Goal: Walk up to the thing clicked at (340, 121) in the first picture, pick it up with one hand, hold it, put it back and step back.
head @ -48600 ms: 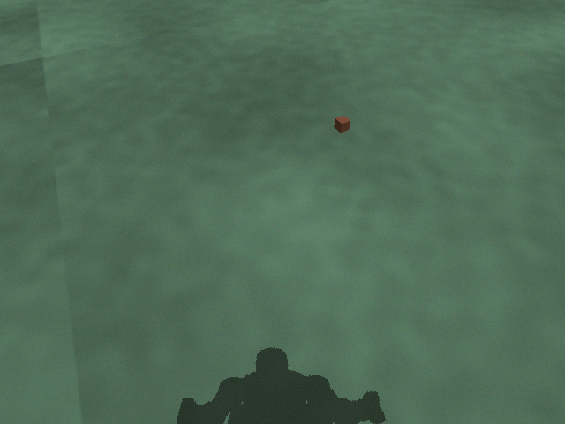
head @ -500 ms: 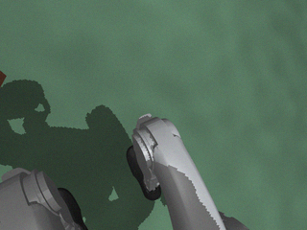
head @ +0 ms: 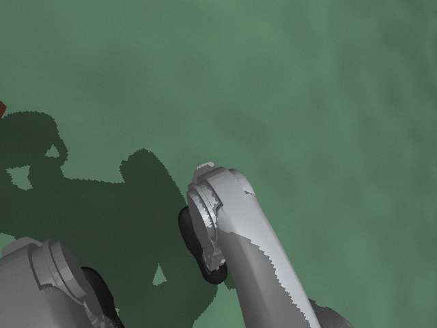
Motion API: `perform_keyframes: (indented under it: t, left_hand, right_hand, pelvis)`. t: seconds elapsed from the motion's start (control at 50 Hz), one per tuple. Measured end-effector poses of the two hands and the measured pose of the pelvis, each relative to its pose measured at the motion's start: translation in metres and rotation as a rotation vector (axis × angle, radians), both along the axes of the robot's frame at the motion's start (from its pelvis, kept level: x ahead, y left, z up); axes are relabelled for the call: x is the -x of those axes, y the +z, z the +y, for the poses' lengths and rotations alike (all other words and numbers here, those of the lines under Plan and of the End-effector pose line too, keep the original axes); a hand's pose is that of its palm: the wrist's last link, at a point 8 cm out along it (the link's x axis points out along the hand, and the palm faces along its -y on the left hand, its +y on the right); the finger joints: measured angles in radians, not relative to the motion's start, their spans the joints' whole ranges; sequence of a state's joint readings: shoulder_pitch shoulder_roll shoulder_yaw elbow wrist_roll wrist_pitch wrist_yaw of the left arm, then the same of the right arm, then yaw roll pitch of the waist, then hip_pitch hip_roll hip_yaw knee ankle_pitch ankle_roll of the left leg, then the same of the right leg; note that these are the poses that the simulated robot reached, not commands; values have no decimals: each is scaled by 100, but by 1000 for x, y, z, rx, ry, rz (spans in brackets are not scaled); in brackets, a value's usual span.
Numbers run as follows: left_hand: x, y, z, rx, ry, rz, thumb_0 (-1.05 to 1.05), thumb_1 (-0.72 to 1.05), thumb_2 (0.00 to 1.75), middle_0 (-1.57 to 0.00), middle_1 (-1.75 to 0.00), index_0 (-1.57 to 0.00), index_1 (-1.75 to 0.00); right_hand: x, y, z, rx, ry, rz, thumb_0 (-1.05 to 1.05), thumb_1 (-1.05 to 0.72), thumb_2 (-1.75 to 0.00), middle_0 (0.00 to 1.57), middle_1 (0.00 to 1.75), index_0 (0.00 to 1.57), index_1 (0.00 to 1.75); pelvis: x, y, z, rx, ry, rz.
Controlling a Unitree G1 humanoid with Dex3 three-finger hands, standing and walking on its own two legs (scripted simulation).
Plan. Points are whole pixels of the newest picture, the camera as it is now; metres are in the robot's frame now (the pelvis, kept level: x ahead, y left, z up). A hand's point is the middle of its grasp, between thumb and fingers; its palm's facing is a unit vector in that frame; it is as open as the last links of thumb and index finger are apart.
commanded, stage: rise first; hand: left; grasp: from above
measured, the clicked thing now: out of the picture +0.56 +0.25 -0.29
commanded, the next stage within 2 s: none
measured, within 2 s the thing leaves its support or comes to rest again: neither
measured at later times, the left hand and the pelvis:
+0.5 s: hand out of the picture +0.52 +0.28 -0.18, palm faces -0.28 -0.33 -0.90, open 12.4 cm; pelvis +0.00 +0.00 +0.00, yaw +0 degrees
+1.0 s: hand out of the picture +0.52 +0.29 -0.18, palm faces -0.27 -0.33 -0.90, open 11.9 cm; pelvis +0.00 +0.00 +0.00, yaw +0 degrees
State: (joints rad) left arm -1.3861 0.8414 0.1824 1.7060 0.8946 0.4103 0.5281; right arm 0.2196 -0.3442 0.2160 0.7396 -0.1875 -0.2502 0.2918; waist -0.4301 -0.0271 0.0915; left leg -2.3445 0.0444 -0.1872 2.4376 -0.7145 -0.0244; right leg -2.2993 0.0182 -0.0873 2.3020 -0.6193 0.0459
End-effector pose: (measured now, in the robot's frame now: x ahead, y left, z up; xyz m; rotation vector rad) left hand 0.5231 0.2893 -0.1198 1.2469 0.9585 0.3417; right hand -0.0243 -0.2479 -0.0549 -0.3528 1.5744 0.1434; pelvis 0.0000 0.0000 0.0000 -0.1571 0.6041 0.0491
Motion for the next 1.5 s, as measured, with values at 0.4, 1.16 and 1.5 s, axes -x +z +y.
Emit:
perform_keyframes:
  t: [0.4, 1.16, 1.5]
  left_hand:
    - [-3, 6, -1, -4, -33, -12, 0, -30, 86, -36, -83, -34, -85]
    - [3, -3, 0, 7, -32, -35, 0, -19, 73, -43, -76, -42, -77]
    - [7, -3, -6, 12, -45, -3, 0, -18, 71, -45, -72, -44, -73]
  right_hand:
    - [-1, 2, -1, 25, 3, -23, 0, -91, -90, 20, 30, 20, 30]
    - [11, 9, 5, 6, 3, 5, 0, -91, -90, 20, 30, 20, 30]
    - [13, 8, 2, 5, 3, -7, 0, -91, -90, 20, 30, 20, 30]
  pelvis:
    - [1, 0, 2, 5, 4, -3]
    - [4, 3, 1, 4, 6, -13]
    - [6, 3, 1, 3, 2, -22]
